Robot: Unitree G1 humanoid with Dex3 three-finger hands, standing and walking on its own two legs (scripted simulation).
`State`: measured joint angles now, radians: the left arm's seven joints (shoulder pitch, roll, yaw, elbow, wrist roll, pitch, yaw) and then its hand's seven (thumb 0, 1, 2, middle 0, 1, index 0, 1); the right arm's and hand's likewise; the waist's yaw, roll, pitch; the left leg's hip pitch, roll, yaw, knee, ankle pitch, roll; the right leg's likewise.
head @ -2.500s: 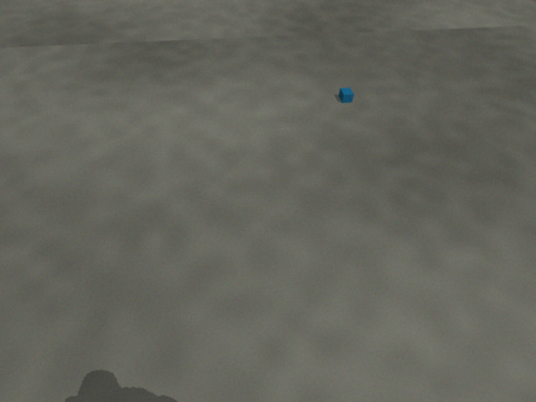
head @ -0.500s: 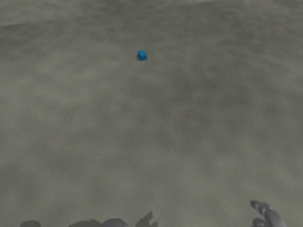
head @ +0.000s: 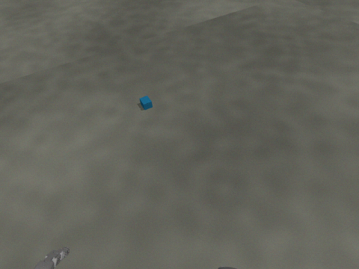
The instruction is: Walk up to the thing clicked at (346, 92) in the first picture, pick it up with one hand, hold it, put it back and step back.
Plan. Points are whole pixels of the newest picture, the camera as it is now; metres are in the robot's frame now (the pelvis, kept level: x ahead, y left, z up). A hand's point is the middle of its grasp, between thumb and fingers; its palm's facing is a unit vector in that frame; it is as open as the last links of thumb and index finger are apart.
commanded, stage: walk up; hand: left
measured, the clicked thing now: (146, 102) +1.45 +0.31 -0.73
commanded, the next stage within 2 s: none
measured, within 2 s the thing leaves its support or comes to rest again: neither
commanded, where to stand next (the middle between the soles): +1.06 +0.07 m, yaw -1 degrees
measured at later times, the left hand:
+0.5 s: hand (64, 218) +0.30 +0.35 -0.15, palm faces -0.06 -0.94 -0.35, open 7.4 cm
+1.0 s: hand (105, 128) +0.60 +0.28 -0.10, palm faces -0.03 -0.92 -0.39, open 7.4 cm
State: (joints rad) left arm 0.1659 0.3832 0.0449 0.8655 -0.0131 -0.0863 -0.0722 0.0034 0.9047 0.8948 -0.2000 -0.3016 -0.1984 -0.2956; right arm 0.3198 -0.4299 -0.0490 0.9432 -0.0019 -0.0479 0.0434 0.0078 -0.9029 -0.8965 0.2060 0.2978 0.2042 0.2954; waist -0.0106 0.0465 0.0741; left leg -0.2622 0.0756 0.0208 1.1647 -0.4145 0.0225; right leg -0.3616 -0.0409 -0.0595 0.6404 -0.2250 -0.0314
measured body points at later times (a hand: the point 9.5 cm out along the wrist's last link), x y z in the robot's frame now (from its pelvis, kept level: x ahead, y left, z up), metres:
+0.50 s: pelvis +0.26 +0.07 +0.01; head +0.28 +0.09 +0.46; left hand +0.30 +0.39 -0.12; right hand +0.36 -0.25 -0.08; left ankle +0.32 +0.16 -0.72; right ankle +0.18 -0.09 -0.64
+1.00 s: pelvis +0.48 +0.02 +0.01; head +0.50 -0.01 +0.46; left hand +0.60 +0.32 -0.08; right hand +0.51 -0.30 -0.13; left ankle +0.40 +0.16 -0.65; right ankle +0.55 -0.09 -0.72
